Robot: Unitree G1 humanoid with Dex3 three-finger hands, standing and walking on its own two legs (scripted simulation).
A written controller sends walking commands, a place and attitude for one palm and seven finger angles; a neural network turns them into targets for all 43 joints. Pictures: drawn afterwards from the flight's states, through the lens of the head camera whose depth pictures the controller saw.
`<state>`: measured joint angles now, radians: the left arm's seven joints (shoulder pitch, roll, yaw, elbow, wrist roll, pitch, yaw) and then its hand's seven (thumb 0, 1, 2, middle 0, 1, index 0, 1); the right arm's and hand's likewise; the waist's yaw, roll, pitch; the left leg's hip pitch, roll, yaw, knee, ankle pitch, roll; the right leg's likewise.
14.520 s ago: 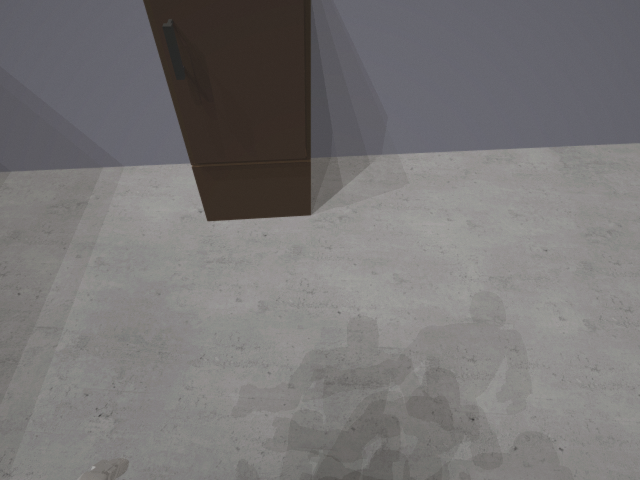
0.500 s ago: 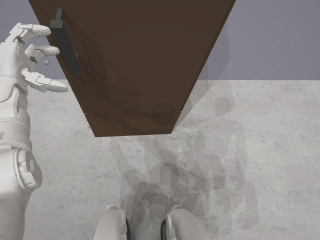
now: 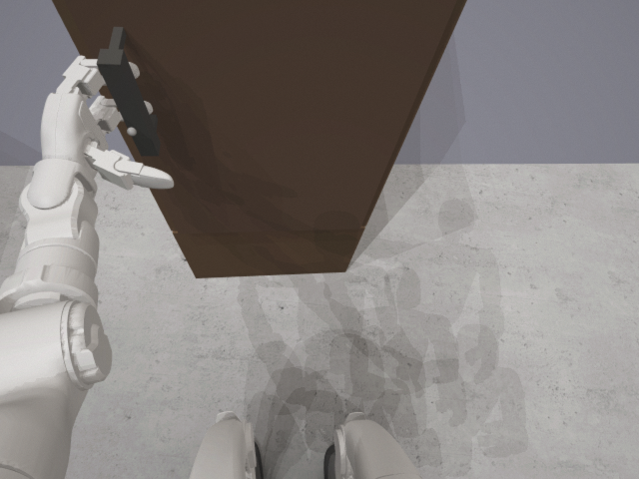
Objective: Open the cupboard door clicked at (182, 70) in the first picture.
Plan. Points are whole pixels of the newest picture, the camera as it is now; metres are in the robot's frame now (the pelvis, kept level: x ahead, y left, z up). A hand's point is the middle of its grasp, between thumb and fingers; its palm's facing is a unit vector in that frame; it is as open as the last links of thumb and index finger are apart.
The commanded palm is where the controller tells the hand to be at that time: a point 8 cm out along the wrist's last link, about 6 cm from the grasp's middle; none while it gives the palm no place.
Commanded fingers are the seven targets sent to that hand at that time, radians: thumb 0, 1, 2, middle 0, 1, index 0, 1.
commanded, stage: slide the fingers in behind the handle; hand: left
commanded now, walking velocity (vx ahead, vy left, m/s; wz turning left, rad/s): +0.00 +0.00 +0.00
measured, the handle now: (135, 96) +0.57 +0.19 +0.07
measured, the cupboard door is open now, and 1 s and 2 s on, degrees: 0 0 5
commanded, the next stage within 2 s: close the thumb around the handle in 0.82 s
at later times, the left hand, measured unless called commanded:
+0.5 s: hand (153, 125) +0.53 +0.16 +0.07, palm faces +0.00 -1.00 -0.01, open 13.9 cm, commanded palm +0.50 +0.21 +0.07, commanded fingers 0.00 -0.50 0.30 -0.30 -1.20 -0.30 -1.20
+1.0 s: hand (150, 126) +0.53 +0.17 +0.07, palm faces -0.02 -1.00 +0.00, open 13.6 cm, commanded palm +0.51 +0.21 +0.07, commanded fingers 0.00 -0.22 0.42 -0.32 -1.23 -0.32 -1.23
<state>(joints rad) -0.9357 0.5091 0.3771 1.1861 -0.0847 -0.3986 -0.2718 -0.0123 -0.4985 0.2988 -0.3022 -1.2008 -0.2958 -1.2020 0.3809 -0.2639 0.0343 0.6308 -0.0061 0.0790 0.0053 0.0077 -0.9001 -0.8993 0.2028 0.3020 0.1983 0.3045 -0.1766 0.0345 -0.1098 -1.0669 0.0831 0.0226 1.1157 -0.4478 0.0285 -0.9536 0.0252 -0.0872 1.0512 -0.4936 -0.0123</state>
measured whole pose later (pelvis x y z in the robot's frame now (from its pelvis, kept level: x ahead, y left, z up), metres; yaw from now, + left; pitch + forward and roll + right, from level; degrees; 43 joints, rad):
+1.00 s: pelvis +0.00 +0.00 +0.00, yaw +0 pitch +24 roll -4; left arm -0.97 0.49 0.38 1.21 -0.07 -0.40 -0.23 -0.01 -0.48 0.31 -0.32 -1.21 -0.34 -1.23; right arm 0.39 -0.26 0.04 0.63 -0.01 0.07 0.01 0.01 -0.90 -0.90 0.20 0.30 0.20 0.30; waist -0.19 0.04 -0.11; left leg -1.09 0.08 0.02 1.13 -0.46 0.03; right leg -0.98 0.03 -0.09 1.07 -0.50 -0.02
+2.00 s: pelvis +0.02 +0.00 +0.01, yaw +0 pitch +22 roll -3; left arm -0.74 0.38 0.34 1.00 -0.12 -0.41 -0.19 0.01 0.74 0.79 -0.39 -1.35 -0.39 -1.35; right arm 0.39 -0.25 0.01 0.62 0.00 0.10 0.03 0.01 -0.90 -0.90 0.20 0.30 0.20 0.30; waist -0.15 0.04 -0.13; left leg -0.99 0.08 0.04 1.07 -0.46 0.02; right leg -0.89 0.03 -0.06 1.02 -0.50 -0.02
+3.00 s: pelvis +0.01 -0.06 +0.02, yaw +5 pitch +12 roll +2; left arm 0.15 -0.09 -0.24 0.13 0.07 -0.29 0.50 0.01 0.46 0.70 -0.43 -1.31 -0.46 -1.31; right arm 0.21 -0.20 0.00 0.56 -0.06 -0.01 0.02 0.02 -0.90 -0.90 0.20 0.30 0.19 0.30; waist -0.01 0.04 -0.15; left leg -0.76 0.04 -0.02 0.97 -0.41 -0.05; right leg -0.68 0.00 -0.12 1.03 -0.55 -0.09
